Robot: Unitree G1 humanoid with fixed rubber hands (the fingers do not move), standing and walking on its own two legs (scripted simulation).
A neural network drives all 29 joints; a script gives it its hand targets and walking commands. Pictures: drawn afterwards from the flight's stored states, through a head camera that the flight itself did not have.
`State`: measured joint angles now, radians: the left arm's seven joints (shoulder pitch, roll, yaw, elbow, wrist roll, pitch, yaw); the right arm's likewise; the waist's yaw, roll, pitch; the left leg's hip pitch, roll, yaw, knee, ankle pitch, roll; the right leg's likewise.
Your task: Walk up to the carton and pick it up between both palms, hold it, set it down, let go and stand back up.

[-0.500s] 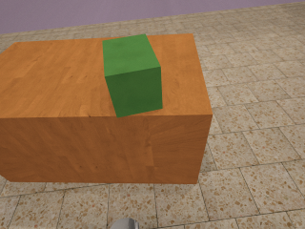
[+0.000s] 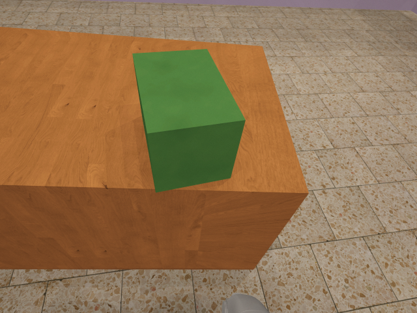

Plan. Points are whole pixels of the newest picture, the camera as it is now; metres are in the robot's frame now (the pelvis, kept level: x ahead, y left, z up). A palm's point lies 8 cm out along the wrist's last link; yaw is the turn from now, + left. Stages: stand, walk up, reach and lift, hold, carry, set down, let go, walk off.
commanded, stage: walk up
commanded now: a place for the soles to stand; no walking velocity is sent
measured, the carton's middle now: (182, 117) +0.57 +0.05 +0.02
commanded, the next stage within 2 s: none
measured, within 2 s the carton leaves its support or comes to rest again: neither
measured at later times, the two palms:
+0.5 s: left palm out of the picture +0.15 +0.23 -0.10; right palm out of the picture +0.12 -0.27 -0.08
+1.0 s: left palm out of the picture +0.03 +0.29 -0.09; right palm out of the picture +0.06 -0.26 -0.10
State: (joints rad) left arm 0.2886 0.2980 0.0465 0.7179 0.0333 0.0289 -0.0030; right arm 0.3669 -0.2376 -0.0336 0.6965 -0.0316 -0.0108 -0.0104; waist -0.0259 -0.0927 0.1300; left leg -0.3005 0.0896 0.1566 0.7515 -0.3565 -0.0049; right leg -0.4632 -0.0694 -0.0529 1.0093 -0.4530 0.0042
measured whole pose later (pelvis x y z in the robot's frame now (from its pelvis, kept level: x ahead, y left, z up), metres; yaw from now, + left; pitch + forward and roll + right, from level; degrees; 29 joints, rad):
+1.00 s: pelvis +0.01 +0.01 +0.01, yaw +7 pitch -2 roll -2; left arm 0.35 0.27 0.05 0.80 0.03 0.01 0.03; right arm 0.45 -0.30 -0.05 0.74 -0.03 0.04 0.05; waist -0.02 0.05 0.01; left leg -0.26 0.02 0.02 0.67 -0.46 0.07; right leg -0.34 -0.07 -0.17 0.60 -0.25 0.00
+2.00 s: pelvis +0.11 +0.08 +0.02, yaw -1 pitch -1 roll +0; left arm 0.21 0.26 0.00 0.78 0.01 0.02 0.00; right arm 0.18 -0.26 0.00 0.69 0.01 0.02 0.01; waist 0.01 -0.03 0.08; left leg -0.24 0.04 0.13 0.59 -0.32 0.02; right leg -0.27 -0.02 0.10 0.57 -0.29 0.06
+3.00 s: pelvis +0.01 +0.06 +0.00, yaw -9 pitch -2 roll -1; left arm 0.28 0.25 0.04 0.76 0.02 0.04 -0.02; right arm 0.29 -0.29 -0.04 0.69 -0.03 0.04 -0.01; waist -0.02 0.01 0.08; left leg -0.46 0.10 0.05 0.82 -0.39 0.00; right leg -0.27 0.04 0.02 0.74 -0.44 0.00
